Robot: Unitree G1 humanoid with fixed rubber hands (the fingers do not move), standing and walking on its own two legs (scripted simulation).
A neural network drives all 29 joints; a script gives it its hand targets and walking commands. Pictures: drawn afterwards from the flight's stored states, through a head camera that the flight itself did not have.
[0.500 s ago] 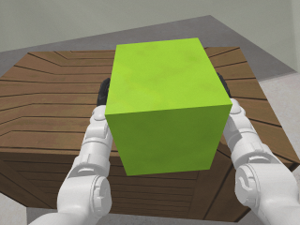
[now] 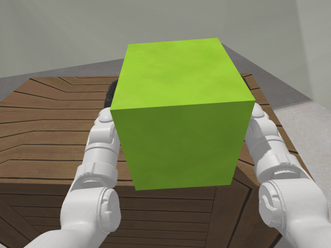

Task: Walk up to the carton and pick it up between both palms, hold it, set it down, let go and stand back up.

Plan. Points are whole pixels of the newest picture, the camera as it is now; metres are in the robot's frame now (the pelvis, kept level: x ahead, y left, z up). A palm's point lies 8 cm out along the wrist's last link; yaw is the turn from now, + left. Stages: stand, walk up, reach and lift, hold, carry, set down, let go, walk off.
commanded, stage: reach and lift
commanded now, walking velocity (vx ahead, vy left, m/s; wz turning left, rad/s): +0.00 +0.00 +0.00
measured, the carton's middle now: (177, 112) +0.40 +0.04 +0.17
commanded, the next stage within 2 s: hold in 1.42 s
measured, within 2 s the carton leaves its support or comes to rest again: neither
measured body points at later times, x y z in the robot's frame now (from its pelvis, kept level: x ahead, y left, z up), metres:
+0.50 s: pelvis -0.04 +0.01 +0.00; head -0.10 +0.00 +0.45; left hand +0.36 +0.20 +0.22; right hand +0.39 -0.12 +0.22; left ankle +0.03 +0.12 -0.74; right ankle -0.01 -0.09 -0.74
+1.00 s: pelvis +0.00 +0.01 +0.00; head -0.05 +0.03 +0.45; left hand +0.40 +0.21 +0.25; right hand +0.42 -0.12 +0.24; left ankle +0.03 +0.12 -0.74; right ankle -0.01 -0.09 -0.74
